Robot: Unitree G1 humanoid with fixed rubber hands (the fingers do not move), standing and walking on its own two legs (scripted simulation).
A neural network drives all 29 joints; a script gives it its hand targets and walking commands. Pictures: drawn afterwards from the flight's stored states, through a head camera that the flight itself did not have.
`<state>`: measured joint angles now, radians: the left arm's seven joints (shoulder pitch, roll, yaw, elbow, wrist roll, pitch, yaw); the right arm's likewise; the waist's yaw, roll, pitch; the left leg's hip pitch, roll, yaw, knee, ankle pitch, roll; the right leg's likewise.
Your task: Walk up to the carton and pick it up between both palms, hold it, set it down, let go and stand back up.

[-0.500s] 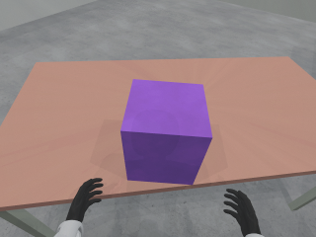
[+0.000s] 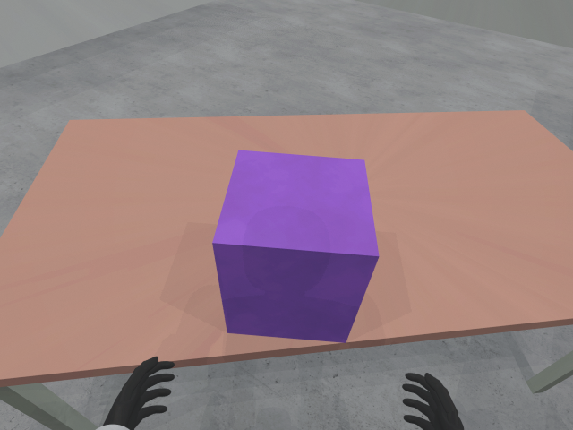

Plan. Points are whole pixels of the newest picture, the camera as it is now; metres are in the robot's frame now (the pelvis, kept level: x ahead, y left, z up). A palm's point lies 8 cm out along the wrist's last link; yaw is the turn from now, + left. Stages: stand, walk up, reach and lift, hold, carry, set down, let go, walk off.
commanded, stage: set down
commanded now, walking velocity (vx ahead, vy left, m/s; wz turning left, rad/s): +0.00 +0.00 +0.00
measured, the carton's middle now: (293, 249) +0.41 +0.02 +0.01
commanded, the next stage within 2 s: let go in 0.24 s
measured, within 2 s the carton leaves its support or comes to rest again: neither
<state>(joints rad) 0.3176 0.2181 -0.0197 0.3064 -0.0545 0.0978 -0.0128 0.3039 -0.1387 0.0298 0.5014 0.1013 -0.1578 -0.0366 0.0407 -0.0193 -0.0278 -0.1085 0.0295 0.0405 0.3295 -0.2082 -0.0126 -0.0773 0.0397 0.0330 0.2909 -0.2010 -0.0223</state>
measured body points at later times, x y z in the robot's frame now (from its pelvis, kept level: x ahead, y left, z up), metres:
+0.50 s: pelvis -0.01 +0.00 +0.00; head -0.01 +0.01 +0.45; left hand +0.15 +0.23 -0.09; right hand +0.15 -0.22 -0.09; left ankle -0.02 +0.12 -0.75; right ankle -0.03 -0.11 -0.75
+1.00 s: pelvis -0.01 +0.01 -0.01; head -0.01 +0.01 +0.44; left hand +0.12 +0.25 -0.11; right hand +0.08 -0.25 -0.13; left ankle -0.02 +0.12 -0.75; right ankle -0.03 -0.11 -0.75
